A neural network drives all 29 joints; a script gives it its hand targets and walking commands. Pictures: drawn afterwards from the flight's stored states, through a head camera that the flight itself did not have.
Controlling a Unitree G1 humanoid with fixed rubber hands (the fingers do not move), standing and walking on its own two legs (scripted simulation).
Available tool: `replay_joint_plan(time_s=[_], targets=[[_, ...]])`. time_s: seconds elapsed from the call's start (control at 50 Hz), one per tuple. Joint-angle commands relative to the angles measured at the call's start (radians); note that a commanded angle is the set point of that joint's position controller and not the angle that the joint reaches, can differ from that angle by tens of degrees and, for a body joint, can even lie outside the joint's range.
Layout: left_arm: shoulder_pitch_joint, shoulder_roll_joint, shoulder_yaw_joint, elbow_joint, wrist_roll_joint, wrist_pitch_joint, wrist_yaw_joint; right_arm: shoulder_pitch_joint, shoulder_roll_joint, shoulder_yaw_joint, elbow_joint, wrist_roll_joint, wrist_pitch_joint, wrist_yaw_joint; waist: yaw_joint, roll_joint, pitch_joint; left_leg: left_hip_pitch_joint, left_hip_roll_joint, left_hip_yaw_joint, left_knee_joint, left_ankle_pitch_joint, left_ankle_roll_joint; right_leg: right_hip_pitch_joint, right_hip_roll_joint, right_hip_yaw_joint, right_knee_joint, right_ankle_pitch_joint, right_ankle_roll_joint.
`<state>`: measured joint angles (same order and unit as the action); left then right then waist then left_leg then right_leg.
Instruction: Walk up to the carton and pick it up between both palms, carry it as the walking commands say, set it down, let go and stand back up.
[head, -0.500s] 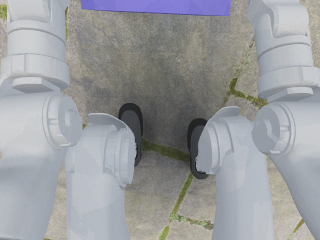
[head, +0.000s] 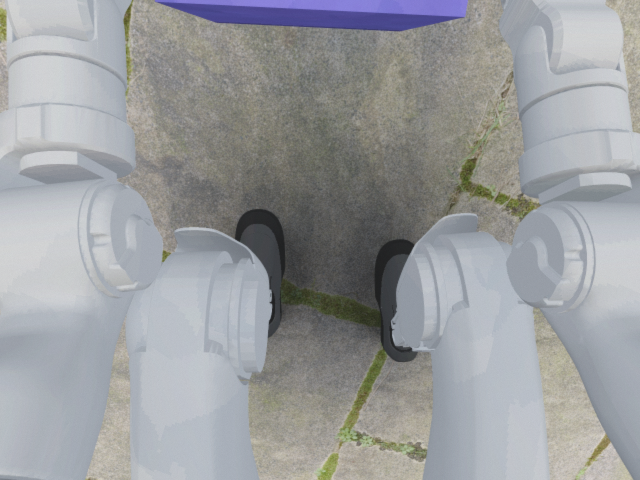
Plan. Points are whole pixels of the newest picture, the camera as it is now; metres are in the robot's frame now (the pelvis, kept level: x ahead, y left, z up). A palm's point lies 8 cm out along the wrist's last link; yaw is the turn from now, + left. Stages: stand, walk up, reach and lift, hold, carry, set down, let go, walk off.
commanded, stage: set down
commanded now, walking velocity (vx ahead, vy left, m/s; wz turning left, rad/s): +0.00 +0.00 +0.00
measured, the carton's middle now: out of the picture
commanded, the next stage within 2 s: none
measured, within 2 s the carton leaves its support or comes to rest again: rests again in 0.36 s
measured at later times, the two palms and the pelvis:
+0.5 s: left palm out of the picture +0.55 +0.22 -0.19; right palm out of the picture +0.55 -0.14 -0.19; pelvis +0.00 +0.00 +0.00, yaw +0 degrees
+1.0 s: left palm out of the picture +0.54 +0.23 -0.17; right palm out of the picture +0.57 -0.16 -0.14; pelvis -0.01 +0.00 -0.01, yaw +0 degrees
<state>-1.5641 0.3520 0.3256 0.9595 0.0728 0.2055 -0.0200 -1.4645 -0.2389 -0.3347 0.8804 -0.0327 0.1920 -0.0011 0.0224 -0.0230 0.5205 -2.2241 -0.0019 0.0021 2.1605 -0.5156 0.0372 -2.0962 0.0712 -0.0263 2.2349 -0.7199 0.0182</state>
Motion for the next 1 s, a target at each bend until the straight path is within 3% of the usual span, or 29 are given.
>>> replay_joint_plan(time_s=[0.0, 0.02, 0.06, 0.08, 0.12, 0.14, 0.16, 0.28, 0.3, 0.34, 0.36, 0.38, 0.5, 0.52, 0.56, 0.58, 0.6, 0.66, 0.68, 0.72, 0.74, 0.76, 0.78, 0.8, 0.84, 0.88, 0.92, 0.96, 0.98], targets=[[-0.133, -0.906, -0.264, 0.173, -0.089, 0.012, -0.222, -0.424, 0.739, 0.403, -0.016, 0.133, -0.02, 0.223, 0.074, 0.018, -0.959, 0.75, -0.065, -0.028, -0.052, 0.368, 0.001, -0.012, 0.045, -0.046, -0.17, 0.255, -0.011], [-0.124, -0.884, -0.237, 0.17, -0.083, 0.012, -0.215, -0.448, 0.701, 0.395, -0.024, 0.132, -0.018, 0.214, 0.101, 0.036, -0.951, 0.775, -0.058, -0.033, -0.047, 0.385, 0.002, -0.007, 0.043, -0.031, -0.182, 0.249, -0.013], [-0.131, -0.846, -0.224, 0.148, -0.085, 0.002, -0.208, -0.44, 0.671, 0.396, -0.034, 0.134, -0.024, 0.206, 0.077, 0.005, -0.967, 0.777, -0.057, -0.04, -0.04, 0.4, 0.002, 0.025, 0.04, -0.044, -0.17, 0.273, -0.007], [-0.118, -0.847, -0.229, 0.157, -0.075, 0.002, -0.206, -0.417, 0.656, 0.38, -0.006, 0.124, -0.031, 0.205, 0.082, 0.059, -0.968, 0.789, -0.062, -0.029, -0.04, 0.433, -0.009, -0.016, 0.045, -0.049, -0.168, 0.288, -0.01], [-0.058, -0.791, -0.203, 0.174, -0.06, -0.007, -0.191, -0.391, 0.621, 0.377, 0.003, 0.127, -0.034, 0.189, 0.108, 0.008, -0.969, 0.766, -0.062, -0.032, -0.048, 0.411, -0.005, 0.009, 0.041, -0.059, -0.158, 0.276, 0.005], [-0.09, -0.759, -0.2, 0.168, -0.077, -0.009, -0.183, -0.398, 0.59, 0.378, -0.001, 0.125, -0.035, 0.18, 0.079, 0.006, -0.979, 0.782, -0.052, -0.035, -0.031, 0.416, 0.003, 0.032, 0.038, -0.041, -0.175, 0.276, -0.006], [-0.076, -0.751, -0.205, 0.164, -0.068, -0.01, -0.175, -0.389, 0.571, 0.356, 0.008, 0.124, -0.039, 0.172, 0.084, 0.042, -1.01, 0.839, -0.053, -0.039, -0.036, 0.45, -0.007, 0.037, 0.035, -0.052, -0.165, 0.29, -0.002], [-0.028, -0.18, -0.051, 0.123, -0.038, -0.074, -0.013, -0.276, 0.012, 0.214, -0.022, 0.099, -0.089, 0.021, 0.071, 0.038, -1.098, 0.961, -0.037, -0.039, -0.045, 0.507, -0.033, 0.07, 0.018, -0.058, -0.192, 0.299, 0.024], [0.006, -0.034, -0.034, 0.164, -0.016, -0.09, 0.028, -0.255, -0.104, 0.209, -0.008, 0.106, -0.096, -0.011, 0.098, 0.037, -1.09, 0.93, -0.032, -0.04, -0.035, 0.507, -0.029, 0.055, 0.01, -0.045, -0.188, 0.308, 0.028], [-0.053, 0.046, -0.059, 0.158, -0.061, -0.105, 0.076, -0.239, -0.21, 0.171, 0.024, 0.098, -0.109, -0.069, 0.044, 0.04, -1.194, 0.953, -0.035, -0.033, -0.037, 0.529, -0.039, 0.127, 0.007, -0.055, -0.18, 0.355, 0.032], [-0.052, 0.069, -0.061, 0.169, -0.076, -0.113, 0.089, -0.262, -0.186, 0.216, 0.015, 0.132, -0.111, -0.079, 0.082, 0.028, -1.185, 0.923, -0.036, -0.031, -0.031, 0.54, -0.035, 0.126, -0.001, -0.041, -0.185, 0.361, 0.038], [-0.072, 0.127, -0.044, 0.132, -0.062, -0.123, 0.109, -0.279, -0.217, 0.197, -0.026, 0.133, -0.117, -0.095, 0.09, 0.037, -1.237, 0.944, -0.035, -0.029, -0.033, 0.551, -0.035, 0.165, 0.003, -0.036, -0.171, 0.393, 0.037], [-0.175, 0.128, -0.153, 0.076, -0.24, -0.163, 0.116, -0.29, -0.253, 0.237, 0.018, 0.196, -0.131, -0.11, 0.006, 0.055, -1.313, 0.987, -0.027, -0.05, -0.011, 0.61, -0.035, 0.151, -0.016, -0.025, -0.169, 0.425, 0.015], [-0.173, 0.15, -0.168, 0.092, -0.247, -0.16, 0.118, -0.314, -0.236, 0.261, -0.023, 0.212, -0.132, -0.114, 0.028, 0.04, -1.351, 1.009, -0.017, -0.066, 0.003, 0.675, -0.027, 0.157, -0.02, -0.021, -0.159, 0.46, 0.02], [-0.165, 0.182, -0.166, 0.114, -0.245, -0.156, 0.118, -0.311, -0.298, 0.226, 0.04, 0.198, -0.126, -0.113, 0.011, 0.062, -1.29, 0.986, -0.01, -0.073, -0.009, 0.596, -0.034, 0.091, -0.024, -0.033, -0.138, 0.379, 0.011], [-0.163, 0.186, -0.141, 0.126, -0.231, -0.152, 0.114, -0.296, -0.3, 0.233, 0.08, 0.197, -0.122, -0.109, 0.039, 0.075, -1.262, 0.978, -0.011, -0.055, 0.0, 0.603, -0.044, 0.094, -0.025, -0.015, -0.151, 0.379, 0.007], [-0.206, 0.205, -0.144, 0.055, -0.223, -0.159, 0.117, -0.322, -0.307, 0.21, 0.031, 0.196, -0.125, -0.112, 0.028, 0.075, -1.303, 0.954, -0.012, -0.061, -0.007, 0.588, -0.046, 0.12, -0.022, -0.012, -0.159, 0.396, 0.006], [-0.172, 0.252, -0.125, 0.16, -0.221, -0.145, 0.118, -0.347, -0.294, 0.228, 0.042, 0.219, -0.114, -0.103, 0.061, 0.023, -1.248, 0.884, -0.002, -0.053, -0.035, 0.506, -0.03, 0.143, -0.026, -0.021, -0.157, 0.351, 0.018], [-0.188, 0.248, -0.135, 0.143, -0.228, -0.147, 0.113, -0.3, -0.266, 0.246, 0.099, 0.231, -0.108, -0.095, 0.068, 0.04, -1.227, 0.856, 0.0, -0.044, -0.045, 0.467, -0.037, 0.13, -0.028, -0.022, -0.155, 0.331, 0.019], [-0.227, 0.267, -0.123, 0.023, -0.231, -0.152, 0.115, -0.344, -0.268, 0.232, 0.034, 0.242, -0.111, -0.088, 0.067, 0.034, -1.302, 0.873, -0.005, -0.041, -0.055, 0.471, -0.034, 0.174, -0.021, -0.021, -0.156, 0.356, 0.022], [-0.212, 0.27, -0.123, 0.082, -0.228, -0.15, 0.114, -0.393, -0.291, 0.252, 0.001, 0.242, -0.109, -0.091, 0.081, 0.014, -1.279, 0.877, 0.0, -0.032, -0.046, 0.465, -0.028, 0.187, -0.025, -0.014, -0.17, 0.35, 0.017], [-0.233, 0.297, -0.105, 0.041, -0.221, -0.148, 0.117, -0.4, -0.285, 0.246, -0.026, 0.255, -0.105, -0.091, 0.096, 0.003, -1.344, 0.899, 0.0, -0.031, -0.042, 0.471, -0.025, 0.201, -0.025, -0.016, -0.172, 0.354, 0.024], [-0.26, 0.282, -0.132, -0.023, -0.246, -0.139, 0.122, -0.402, -0.298, 0.235, -0.064, 0.254, -0.099, -0.095, 0.07, 0.023, -1.447, 1.006, 0.0, -0.034, -0.061, 0.505, -0.027, 0.21, -0.022, -0.031, -0.173, 0.355, 0.02], [-0.27, 0.296, -0.118, -0.046, -0.236, -0.14, 0.132, -0.39, -0.299, 0.241, -0.061, 0.259, -0.099, -0.099, 0.085, 0.028, -1.482, 1.003, -0.005, -0.024, -0.055, 0.506, -0.028, 0.231, -0.02, -0.023, -0.19, 0.368, 0.017], [-0.241, 0.297, -0.128, -0.121, -0.259, -0.129, 0.138, -0.374, -0.319, 0.245, -0.127, 0.268, -0.086, -0.105, 0.07, -0.002, -1.614, 1.061, -0.011, -0.006, -0.065, 0.524, -0.026, 0.327, -0.017, -0.038, -0.188, 0.394, 0.013], [-0.291, 0.305, -0.165, -0.313, -0.309, -0.103, 0.155, -0.413, -0.343, 0.239, -0.308, 0.297, -0.065, -0.126, 0.052, 0.016, -1.896, 1.241, -0.023, -0.003, -0.09, 0.622, -0.026, 0.474, -0.003, -0.053, -0.202, 0.481, 0.01], [-0.252, 0.312, -0.141, -0.281, -0.285, -0.071, 0.165, -0.373, -0.378, 0.216, -0.234, 0.274, -0.036, -0.129, 0.057, 0.047, -1.837, 1.267, -0.012, -0.015, -0.094, 0.617, -0.031, 0.373, -0.005, -0.057, -0.213, 0.423, -0.004], [-0.241, 0.328, -0.149, -0.311, -0.268, -0.051, 0.165, -0.273, -0.346, 0.191, -0.132, 0.239, 0.002, -0.132, 0.021, 0.077, -1.803, 1.311, -0.011, -0.027, -0.115, 0.569, -0.03, 0.301, -0.017, -0.075, -0.236, 0.348, -0.004], [-0.214, 0.324, -0.123, -0.313, -0.248, -0.045, 0.164, -0.245, -0.321, 0.204, -0.117, 0.248, 0.013, -0.118, 0.063, 0.094, -1.78, 1.27, -0.016, -0.004, -0.14, 0.509, -0.034, 0.31, -0.01, -0.074, -0.251, 0.317, -0.012]])
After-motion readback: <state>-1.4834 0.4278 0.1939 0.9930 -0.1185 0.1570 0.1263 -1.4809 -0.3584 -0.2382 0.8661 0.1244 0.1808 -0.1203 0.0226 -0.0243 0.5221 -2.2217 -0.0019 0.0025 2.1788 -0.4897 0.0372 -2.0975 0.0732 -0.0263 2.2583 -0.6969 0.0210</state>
